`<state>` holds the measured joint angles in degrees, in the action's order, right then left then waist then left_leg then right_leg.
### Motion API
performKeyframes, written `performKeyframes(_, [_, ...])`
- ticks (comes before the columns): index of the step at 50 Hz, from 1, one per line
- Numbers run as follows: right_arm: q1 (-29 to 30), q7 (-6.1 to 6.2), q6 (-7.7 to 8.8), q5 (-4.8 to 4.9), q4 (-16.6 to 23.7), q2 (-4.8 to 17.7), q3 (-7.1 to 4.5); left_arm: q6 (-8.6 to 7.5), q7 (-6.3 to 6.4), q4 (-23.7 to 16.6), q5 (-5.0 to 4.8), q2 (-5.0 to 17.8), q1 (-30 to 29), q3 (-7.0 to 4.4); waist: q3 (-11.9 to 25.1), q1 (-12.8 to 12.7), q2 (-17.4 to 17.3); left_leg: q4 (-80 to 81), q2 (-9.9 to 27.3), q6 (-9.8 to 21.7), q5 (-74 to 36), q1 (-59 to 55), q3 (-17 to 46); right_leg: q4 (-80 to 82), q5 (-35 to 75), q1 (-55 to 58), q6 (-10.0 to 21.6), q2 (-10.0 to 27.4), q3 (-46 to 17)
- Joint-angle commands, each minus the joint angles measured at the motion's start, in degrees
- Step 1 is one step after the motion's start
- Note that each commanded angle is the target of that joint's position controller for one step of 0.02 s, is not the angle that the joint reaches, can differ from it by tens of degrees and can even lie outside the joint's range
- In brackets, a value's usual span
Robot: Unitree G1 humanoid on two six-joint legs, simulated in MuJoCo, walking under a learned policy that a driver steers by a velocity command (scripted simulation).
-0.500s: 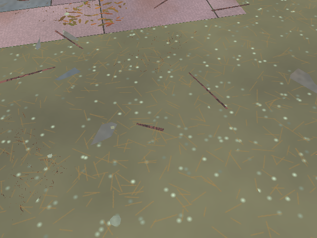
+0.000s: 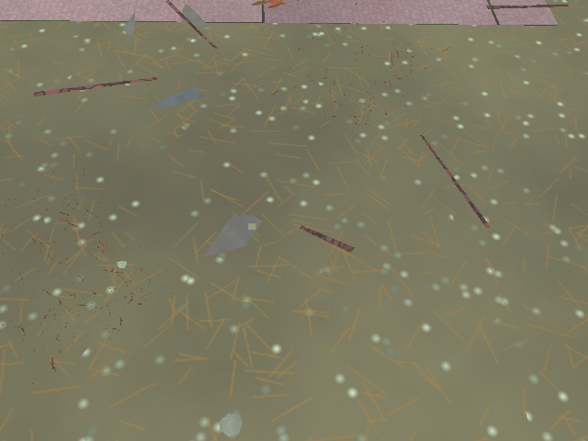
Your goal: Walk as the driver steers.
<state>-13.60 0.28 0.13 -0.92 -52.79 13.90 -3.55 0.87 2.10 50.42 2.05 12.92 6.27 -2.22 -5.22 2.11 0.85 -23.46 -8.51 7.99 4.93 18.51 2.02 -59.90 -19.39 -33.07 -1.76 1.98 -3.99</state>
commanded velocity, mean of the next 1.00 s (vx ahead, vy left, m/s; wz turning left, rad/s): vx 0.14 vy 0.00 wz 0.40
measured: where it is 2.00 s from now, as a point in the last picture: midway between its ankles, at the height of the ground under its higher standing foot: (228, 363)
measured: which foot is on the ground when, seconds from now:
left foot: down 0.00-0.36, up 0.38-0.86, down 0.88-1.00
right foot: up 0.00-0.34, down 0.36-0.88, up 0.90-1.00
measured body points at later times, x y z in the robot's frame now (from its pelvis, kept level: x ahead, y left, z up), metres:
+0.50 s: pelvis +0.04 -0.07 +0.01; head +0.08 -0.09 +0.46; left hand +0.08 +0.24 -0.09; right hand +0.22 -0.32 -0.13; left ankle +0.00 +0.04 -0.66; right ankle +0.06 -0.16 -0.74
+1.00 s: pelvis +0.12 +0.00 +0.01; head +0.12 +0.02 +0.46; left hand +0.02 +0.25 -0.14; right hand +0.30 -0.20 -0.11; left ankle +0.05 +0.06 -0.74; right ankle +0.12 -0.13 -0.67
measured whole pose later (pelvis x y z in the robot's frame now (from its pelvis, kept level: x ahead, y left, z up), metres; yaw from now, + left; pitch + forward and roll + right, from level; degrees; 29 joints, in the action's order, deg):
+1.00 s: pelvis +0.12 +0.00 +0.01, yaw +24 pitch +0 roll +0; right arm -14.1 -0.5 2.8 -1.5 -50.5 13.3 -1.6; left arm -1.6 -1.7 51.5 1.6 15.4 21.0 -3.1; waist -0.5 -1.5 2.4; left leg -19.7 -3.6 4.1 14.3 6.0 -0.8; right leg -54.6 -20.9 -21.8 4.3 1.8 1.8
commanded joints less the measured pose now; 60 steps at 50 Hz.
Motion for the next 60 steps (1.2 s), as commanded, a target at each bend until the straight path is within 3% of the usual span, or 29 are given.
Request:
performKeyframes(1, [-1.43,0.49,-0.34,0.12,3.95,8.86,-2.2,1.26,0.19,-2.27,-0.15,5.49,3.75,-1.56,8.13,-0.92,-5.51,9.26,15.17,2.98,2.91,-4.64,19.7,2.31,2.37,0.99,-1.17,-0.91,0.44])
performKeyframes(5, [-3.45,0.86,-1.09,0.03,4.57,9.57,-2.8,1.3,0.36,-4.47,-0.59,6.1,-0.34,-1.69,7.0,0.66,-6.19,9.51,15.34,2.22,9.3,-8.3,24.78,7.02,1.48,-1.27,-1.46,-1.74,-0.93])
performKeyframes(12, [-3.42,0.59,-1.6,-0.53,5.9,10.66,-3.51,-0.05,0.8,-6.76,-1.83,6.8,-0.89,-1.07,8.1,0.55,-7.38,5.92,14.87,3.9,-2.04,-11.11,29.88,16.26,-3.89,5.27,0.68,-5.11,-1.84])
performKeyframes(15, [-1.62,0.06,-1.98,-0.41,6.54,11.0,-3.73,-0.76,1.02,-7.15,-2.55,7.33,2.23,-0.83,8.63,-0.82,-8.01,4.92,13.95,2.89,-6.13,-9.67,31.72,24.55,-4.14,12.51,1.96,-6.41,-1.61])
performKeyframes(17, [1.13,-0.21,-2.29,0.28,7.36,10.73,-3.69,-1.29,1.46,-6.54,-2.45,7.61,7.09,-0.83,8.2,-3.87,-7.2,3.29,10.66,-0.57,-0.33,-4.53,30.45,38.74,2.9,22.72,2.87,-6.01,-0.98])
performKeyframes(18, [0.42,-0.11,-2.17,0.79,7.91,8.67,-3.16,-1.52,1.94,-6.7,-1.86,10.45,7.23,-1.55,8.22,-2.97,-2.59,-0.9,6.51,-3.97,12.14,1.37,26.74,45.67,3.91,28.98,4.3,-0.16,-6.27])
performKeyframes(19, [-3.11,0.07,-1.97,1.43,8.76,4.82,-2.28,-1.15,2.34,-8.88,-0.98,15.65,4.52,-2.44,9.47,-0.28,9.67,-14.79,-1.45,-7.48,24.21,9.13,14.72,49.44,1.95,33.34,9.22,15.21,-21.94])
performKeyframes(20, [-2.64,0.66,-1.85,-0.1,7.93,9.99,-3.52,-0.82,1.9,-10.19,0.03,16.15,0.31,-2.42,5.75,-0.3,8.16,-26.88,-2.64,-8.07,28.48,14.26,6.57,48.45,12.97,25.94,14.93,20.74,-25.55])
performKeyframes(21, [-1.72,0.57,-1.85,-0.99,7.8,11.77,-3.97,-0.85,1.53,-10.24,-0.39,12.28,1.44,-1.65,5.82,-0.12,4.1,-34.39,1.09,-8.57,26.46,11.66,6.48,46.21,21.87,23.81,16.33,19.59,-21.5])
performKeyframes(22, [-2.51,0.2,-2.09,-1.15,7.07,11.11,-4.0,-1.01,1.16,-10.39,-0.96,9.48,-0.14,-0.87,4.95,1.21,2.22,-38.18,1.88,-8.78,23.3,11.12,6.22,44.52,26.1,22.85,14.67,15.39,-14.8])
performKeyframes(23, [-3.63,-0.21,-2.67,-1.16,6.44,10.39,-3.9,-1.05,0.95,-10.9,-1.04,8.83,-0.99,-0.64,5.06,1.81,3.15,-41.79,1.94,-9.29,20.82,11.38,5.48,43.1,29.12,23.76,12.85,11.8,-9.62])
performKeyframes(24, [-4.33,-0.84,-3.21,-0.98,6.09,10.07,-3.74,-1.02,1.05,-11.26,-0.9,8.94,-0.41,-0.59,5.61,1.48,5.6,-44.99,1.9,-9.92,19.94,12.45,4.39,41.99,33.41,25.3,12.24,10.22,-6.58])
performKeyframes(27, [-0.82,-1.61,-3.86,-0.16,7.25,8.87,-2.86,-1.1,0.47,-9.87,-0.58,9.54,5.64,-0.87,6.14,-1.59,6.26,-44.41,2.04,-11.31,19.46,14.33,3.59,39.77,42.16,29.9,13.08,9.56,-4.22])
performKeyframes(29, [1.27,-1.89,-3.99,-0.35,7.79,8.14,-2.19,-1.47,0.05,-8.42,-0.42,10.11,9.88,-1.28,6.76,-3.7,7.34,-39.38,2.76,-11.04,17.89,16.1,3.99,42.21,27.05,34.05,13.12,9.95,-6.12])
performKeyframes(32, [4.67,-2.51,-3.6,-0.92,8.26,7.93,-1.7,-2.4,-0.64,-6.6,-0.34,10.63,12.61,-1.78,3.74,-5.33,8.12,-31.51,3.64,-10.07,16.1,17.18,4.92,48.03,2.78,35.23,13.52,10.76,-10.24])
performKeyframes(38, [10.46,-2.67,-1.0,-1.14,8.9,5.35,0.23,-4.05,-2.06,-3.19,-0.21,11.02,15.47,-2.52,1.25,-6.02,7.52,-15.11,7.0,-7.28,18.7,7.89,-2.22,50.42,0.12,30.57,14.51,11.79,-8.29])
performKeyframes(41, [8.52,-2.41,0.33,-0.59,8.25,4.51,0.81,-3.68,-2.81,-1.68,-0.61,11.12,15.84,-2.83,0.89,-3.56,7.19,-4.39,6.01,-4.6,14.21,-3.63,-5.64,48.0,4.12,24.03,13.9,11.51,-6.39])
performKeyframes(42, [4.14,-2.08,0.91,-0.79,6.56,4.11,0.88,-3.46,-2.81,-1.51,-1.23,11.01,14.79,-2.84,1.47,-0.88,5.55,1.33,5.37,-3.66,9.11,-11.94,-6.46,44.72,5.75,19.39,12.87,10.52,-4.6])
performKeyframes(43, [-2.1,-1.44,1.58,-1.11,4.06,5.68,0.35,-3.54,-2.68,-1.64,-1.31,9.5,14.33,-2.37,4.06,1.64,2.37,3.13,6.15,-3.03,8.87,-22.84,-3.98,39.32,6.58,13.15,11.19,8.57,-2.03])
performKeyframes(44, [-9.92,-0.62,2.39,-2.0,2.36,9.75,-0.66,-3.78,-2.82,-3.35,-1.35,6.0,12.24,-1.2,8.63,5.4,-7.18,8.89,17.48,-1.37,19.68,-33.07,10.16,24.57,1.09,5.37,8.65,3.57,4.08])
performKeyframes(45, [-14.07,-0.07,2.45,-1.25,2.03,17.1,-2.41,-4.11,-2.86,-6.48,-1.07,3.66,9.96,-0.48,8.23,6.3,-16.88,15.27,30.88,4.81,30.59,-36.04,32.22,10.54,-12.23,-9.05,6.65,-3.7,9.51])
performKeyframes(46, [-11.65,0.03,2.28,-0.76,1.67,14.36,-1.95,-3.56,-2.47,-5.76,-0.08,9.69,8.87,-2.07,2.53,4.85,-8.57,14.71,31.07,7.66,31.3,-29.2,31.69,2.5,-12.55,-11.82,7.27,-0.57,4.67])
performKeyframes(47, [-6.86,-0.34,2.53,-0.57,3.11,10.5,-0.73,-3.6,-3.17,-4.9,-0.42,9.45,9.48,-2.28,-0.42,1.94,-5.88,14.79,27.3,6.56,29.35,-25.42,26.35,0.74,-7.08,-11.38,7.53,1.4,2.58])
performKeyframes(48, [-3.9,-0.6,2.91,-0.53,3.74,7.99,-0.03,-3.79,-3.81,-3.96,-0.78,8.51,10.51,-2.1,-1.36,0.11,-5.8,16.11,24.23,4.84,23.82,-22.44,21.21,1.42,-2.63,-9.68,7.0,2.49,2.36])
performKeyframes(49, [-2.93,-0.5,3.38,-0.37,3.95,6.9,0.38,-3.73,-4.2,-3.52,-0.53,8.27,10.66,-2.18,-1.32,-1.03,-6.27,17.18,22.03,3.63,17.66,-21.14,17.11,2.17,0.58,-8.04,6.19,3.23,2.93])
performKeyframes(51, [-3.86,-0.37,4.33,-0.32,3.06,6.4,0.59,-3.11,-4.72,-2.65,0.23,7.14,11.18,-1.94,0.14,-1.94,-6.46,17.09,19.66,2.95,4.4,-20.75,10.83,0.76,4.6,-6.68,4.66,2.89,4.26])
performKeyframes(53, [-6.53,-0.32,4.97,-0.12,1.59,6.46,0.58,-2.75,-4.97,-3.4,-0.03,6.28,8.9,-1.82,0.02,-1.83,-5.61,17.0,19.57,2.84,-5.46,-20.5,6.48,-0.04,7.07,-8.54,3.74,2.65,4.08])
performKeyframes(56, [-8.87,-0.23,5.35,-0.39,0.1,5.68,1.04,-2.61,-5.08,-5.66,-0.41,5.19,3.03,-1.49,-1.94,-1.0,-5.28,17.35,19.08,2.01,-13.72,-18.98,0.91,3.55,10.89,-10.78,3.08,0.83,2.88])
performKeyframes(60, [-8.99,0.17,5.83,-0.26,-0.81,5.57,1.55,-2.71,-5.66,-8.5,-0.26,3.18,-4.12,-0.13,-3.12,-0.18,-5.23,18.24,18.69,0.65,-19.73,-16.83,-4.84,16.51,17.37,-4.89,4.31,0.05,7.54])
Keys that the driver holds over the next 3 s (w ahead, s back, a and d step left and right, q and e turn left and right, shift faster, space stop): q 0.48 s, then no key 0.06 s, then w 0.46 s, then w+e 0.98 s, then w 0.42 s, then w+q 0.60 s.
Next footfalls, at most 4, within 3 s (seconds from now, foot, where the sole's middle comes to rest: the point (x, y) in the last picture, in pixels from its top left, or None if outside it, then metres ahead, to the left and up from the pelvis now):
0.36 right None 0.10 -0.14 -0.77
0.88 left None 0.08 0.08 -0.77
1.34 right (271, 425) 0.46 0.04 -0.77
1.90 left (193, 304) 0.76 0.23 -0.77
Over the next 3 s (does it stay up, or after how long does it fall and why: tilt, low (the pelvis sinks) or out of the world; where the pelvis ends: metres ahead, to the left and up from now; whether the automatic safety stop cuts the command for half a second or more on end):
stays up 1.15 0.06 -0.02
